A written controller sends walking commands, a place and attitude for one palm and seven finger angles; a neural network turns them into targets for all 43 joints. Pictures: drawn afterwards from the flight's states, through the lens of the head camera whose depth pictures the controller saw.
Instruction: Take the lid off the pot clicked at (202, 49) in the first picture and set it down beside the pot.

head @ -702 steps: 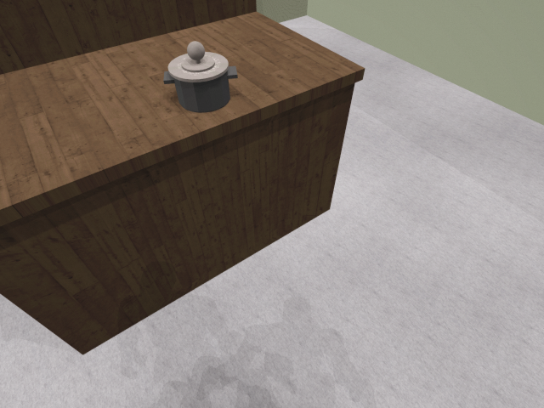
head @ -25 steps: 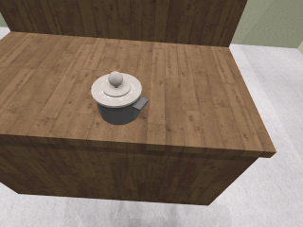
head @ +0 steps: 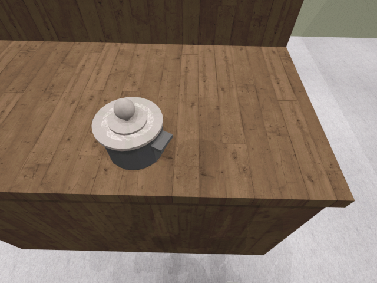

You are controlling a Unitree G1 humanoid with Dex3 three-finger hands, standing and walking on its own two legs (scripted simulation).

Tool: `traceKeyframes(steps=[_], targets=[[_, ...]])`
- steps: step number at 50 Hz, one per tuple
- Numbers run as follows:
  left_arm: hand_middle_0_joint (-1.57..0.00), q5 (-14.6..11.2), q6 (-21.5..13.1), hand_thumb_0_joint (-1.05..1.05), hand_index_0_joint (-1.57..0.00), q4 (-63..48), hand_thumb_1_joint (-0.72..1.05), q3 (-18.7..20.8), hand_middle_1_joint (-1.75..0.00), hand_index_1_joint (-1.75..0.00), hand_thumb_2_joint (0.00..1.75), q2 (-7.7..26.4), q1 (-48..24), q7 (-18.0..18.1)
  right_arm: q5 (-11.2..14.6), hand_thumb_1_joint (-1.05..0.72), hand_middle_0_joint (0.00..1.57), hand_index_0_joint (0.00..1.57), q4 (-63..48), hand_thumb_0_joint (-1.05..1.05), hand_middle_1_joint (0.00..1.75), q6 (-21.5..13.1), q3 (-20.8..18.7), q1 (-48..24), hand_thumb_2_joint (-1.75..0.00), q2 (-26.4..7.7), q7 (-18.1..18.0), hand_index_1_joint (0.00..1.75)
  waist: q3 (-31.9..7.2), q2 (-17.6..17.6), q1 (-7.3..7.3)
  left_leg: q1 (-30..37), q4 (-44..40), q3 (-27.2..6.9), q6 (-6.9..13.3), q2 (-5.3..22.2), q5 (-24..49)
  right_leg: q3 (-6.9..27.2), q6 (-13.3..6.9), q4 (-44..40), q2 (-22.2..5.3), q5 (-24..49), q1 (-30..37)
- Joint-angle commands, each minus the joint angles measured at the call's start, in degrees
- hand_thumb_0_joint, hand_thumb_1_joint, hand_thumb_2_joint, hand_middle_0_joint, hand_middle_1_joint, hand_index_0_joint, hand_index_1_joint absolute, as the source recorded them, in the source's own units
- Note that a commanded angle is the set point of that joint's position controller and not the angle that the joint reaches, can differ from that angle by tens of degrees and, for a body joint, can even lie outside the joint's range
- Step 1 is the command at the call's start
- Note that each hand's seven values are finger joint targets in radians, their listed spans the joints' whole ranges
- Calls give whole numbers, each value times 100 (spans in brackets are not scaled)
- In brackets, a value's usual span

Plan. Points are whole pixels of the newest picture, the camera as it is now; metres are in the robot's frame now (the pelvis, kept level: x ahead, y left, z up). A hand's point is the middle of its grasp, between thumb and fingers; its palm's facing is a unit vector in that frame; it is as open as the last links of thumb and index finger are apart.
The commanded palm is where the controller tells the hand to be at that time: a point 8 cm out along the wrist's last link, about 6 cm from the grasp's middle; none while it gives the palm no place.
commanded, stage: come to a stop and stand still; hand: left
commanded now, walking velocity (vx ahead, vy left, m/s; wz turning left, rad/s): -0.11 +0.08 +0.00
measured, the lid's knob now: (124, 108) +0.44 +0.16 +0.12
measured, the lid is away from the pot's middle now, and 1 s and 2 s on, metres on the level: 0.00 0.00 0.00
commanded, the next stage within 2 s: look again from close up in 0.84 s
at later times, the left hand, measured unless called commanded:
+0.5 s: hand out of the picture -0.02 +0.17 -0.17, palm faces +0.03 -0.97 -0.24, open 7.4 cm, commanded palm none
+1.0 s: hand out of the picture -0.06 +0.15 -0.17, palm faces +0.03 -0.99 -0.15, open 7.4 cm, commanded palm none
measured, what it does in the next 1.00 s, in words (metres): shifts its weight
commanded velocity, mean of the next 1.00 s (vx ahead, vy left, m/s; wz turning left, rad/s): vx -0.01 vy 0.01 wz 0.00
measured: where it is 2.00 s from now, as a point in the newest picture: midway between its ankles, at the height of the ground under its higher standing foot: outside the picture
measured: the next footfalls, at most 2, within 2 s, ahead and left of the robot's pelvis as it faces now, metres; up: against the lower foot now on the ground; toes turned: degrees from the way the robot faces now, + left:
none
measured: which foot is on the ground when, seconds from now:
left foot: down 0.00-1.00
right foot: down 0.00-1.00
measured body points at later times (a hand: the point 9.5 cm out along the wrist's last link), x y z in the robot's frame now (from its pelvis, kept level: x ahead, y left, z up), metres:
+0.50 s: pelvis -0.05 -0.02 +0.00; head -0.06 -0.03 +0.45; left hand -0.02 +0.22 -0.15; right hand +0.02 -0.26 -0.15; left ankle -0.06 +0.07 -0.73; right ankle +0.04 -0.14 -0.73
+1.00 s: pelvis -0.06 +0.00 +0.00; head -0.06 +0.00 +0.45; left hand -0.06 +0.21 -0.16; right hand -0.08 -0.21 -0.15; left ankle -0.06 +0.07 -0.73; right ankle +0.04 -0.13 -0.73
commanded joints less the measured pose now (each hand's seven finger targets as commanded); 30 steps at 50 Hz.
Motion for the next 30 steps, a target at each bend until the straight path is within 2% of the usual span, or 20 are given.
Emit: traceKeyframes(steps=[1,3,5,7,8,11,12,13,14,15,16,17,18,19,20,23,24,27,28,30], targets=[[-20,16,45,0,-20,-212,90,118,-30,-30,90,567,488,45,1,-90,20,20,-197,0,30,-51,-149,705,-90,-553,-5,30,-684,-676,22,-92,-394,-572,-349,736,2380,741,-768,-191,-908,3311,684],[-20,10,75,0,-20,-298,90,129,-30,-30,90,506,443,56,-37,-90,20,20,-292,0,30,-75,-190,534,-90,-687,-17,30,-790,-86,91,73,-489,-685,-261,951,3433,551,-594,18,-645,2838,631],[-20,17,93,0,-20,-334,90,160,-30,-30,90,503,513,71,-52,-90,20,20,-411,0,30,-71,-187,342,-90,-759,-26,30,-791,243,157,115,-568,-783,-197,1104,3987,465,-464,99,-492,2291,608],[-20,30,109,0,-20,-324,90,164,-30,-30,90,484,546,78,-52,-90,20,20,-484,0,30,-55,-180,228,-90,-774,-15,30,-753,151,197,13,-612,-771,-156,1136,3606,506,-422,-13,-443,1875,644],[-20,39,108,0,-20,-321,90,144,-30,-30,90,483,562,77,-44,-90,20,20,-508,0,30,-53,-180,196,-90,-750,-3,30,-695,-21,217,-77,-638,-757,-144,1095,3167,538,-444,-148,-447,1790,657],[-20,51,119,0,-20,-314,90,116,-30,-30,90,467,548,64,-41,-90,20,20,-501,0,30,-43,-130,186,-90,-664,37,30,-505,-52,157,-294,-837,-680,-195,946,1660,702,-427,-533,-514,1276,511],[-20,24,-24,0,-20,-81,90,128,-30,-30,90,606,1029,258,29,-90,20,20,-850,0,30,-192,-158,-100,-90,-1046,63,30,-1609,206,183,-4,-334,-472,-290,1213,3334,329,-312,201,-547,3125,1253],[-20,-24,36,0,-20,-136,90,120,-30,-30,90,821,889,229,21,-90,20,20,-942,0,30,-154,-179,-313,-90,-981,51,30,-1575,362,239,-165,108,-413,-416,908,3352,484,-511,260,-669,3266,1350],[-20,-25,59,0,-20,-252,90,130,-30,-30,90,775,790,208,-18,-90,20,20,-958,0,30,-162,-205,13,-90,-835,19,30,-1760,255,66,-170,-37,-534,-488,795,2826,657,-635,312,-753,2875,1212],[-20,-42,68,0,-20,-268,90,64,-30,-30,90,625,685,194,-43,-90,20,20,-921,0,30,-106,-155,9,-90,-820,5,30,-1374,45,74,-364,-228,-580,-362,889,1742,738,-616,-42,-715,1603,853],[-20,-11,79,0,-20,-289,90,13,-30,-30,90,577,525,154,-61,-90,20,20,-923,0,30,-51,-131,-15,-90,-802,35,30,-832,-202,49,-688,-429,-659,-272,849,694,827,-564,-475,-658,253,462],[-20,21,105,0,-20,-349,90,-17,-30,-30,90,560,452,115,-83,-90,20,20,-938,0,30,-7,-125,-38,-90,-788,75,30,-142,-236,37,-1017,-612,-735,-209,766,-96,947,-536,-832,-592,-1014,-49],[-20,57,145,0,-20,-392,90,13,-30,-30,90,660,477,91,-123,-90,20,20,-971,0,30,43,-115,-43,-90,-823,111,30,295,-231,63,-1209,-696,-737,-181,732,-600,1024,-555,-995,-547,-1714,-483],[-20,72,152,0,-20,-395,90,14,-30,-30,90,632,526,86,-150,-90,20,20,-981,0,30,59,-117,9,-90,-854,132,30,585,-387,40,-1378,-682,-736,-152,686,-784,1086,-545,-1053,-489,-1955,-720],[-20,79,140,0,-20,-393,90,10,-30,-30,90,609,608,84,-155,-90,20,20,-962,0,30,58,-124,97,-90,-871,148,30,674,-442,31,-1458,-669,-717,-132,658,-885,1145,-533,-1130,-459,-2119,-820],[-20,84,112,0,-20,-422,90,37,-30,-30,90,676,800,72,-143,-90,20,20,-916,0,30,56,-111,317,-90,-825,162,30,417,-321,4,-1280,-568,-623,-108,568,-942,1263,-545,-1345,-447,-2277,-831],[-20,81,96,0,-20,-427,90,60,-30,-30,90,666,859,65,-153,-90,20,20,-913,0,30,46,-116,377,-90,-855,162,30,165,-320,-19,-1187,-474,-562,-114,516,-868,1310,-539,-1365,-456,-2250,-740],[-20,73,40,0,-20,-438,90,78,-30,-30,90,632,875,55,-139,-90,20,20,-802,0,30,-12,-113,603,-90,-807,158,30,-343,-622,-93,-908,-359,-448,-145,438,-544,1354,-527,-1513,-549,-2144,-480],[-20,75,48,0,-20,-444,90,94,-30,-30,90,636,863,46,-135,-90,20,20,-764,0,30,-11,-120,648,-90,-769,148,30,-398,-569,-89,-828,-412,-474,-135,466,-624,1260,-524,-1529,-515,-2151,-512],[-20,70,38,0,-20,-428,90,93,-30,-30,90,537,861,43,-151,-90,20,20,-700,0,30,-70,-109,679,-90,-768,148,30,-405,-166,-82,-942,-679,-621,-110,567,-662,1098,-479,-1282,-415,-1909,-442]])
